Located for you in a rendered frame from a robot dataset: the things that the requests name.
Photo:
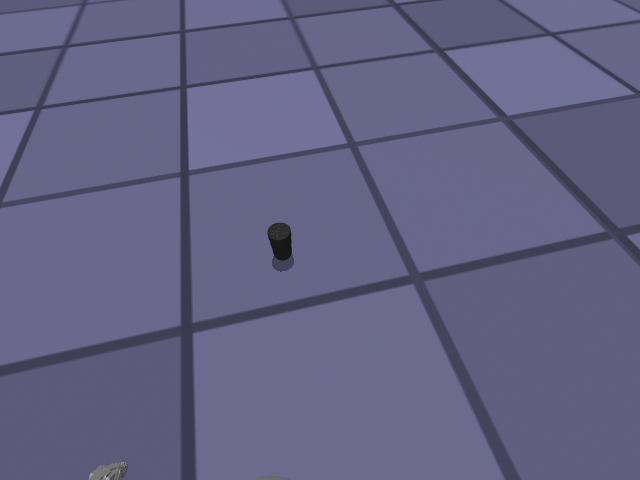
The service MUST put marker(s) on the cup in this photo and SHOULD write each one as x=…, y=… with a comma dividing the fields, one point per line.
x=279, y=235

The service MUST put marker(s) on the left robot hand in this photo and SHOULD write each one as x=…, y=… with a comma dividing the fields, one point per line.
x=114, y=471

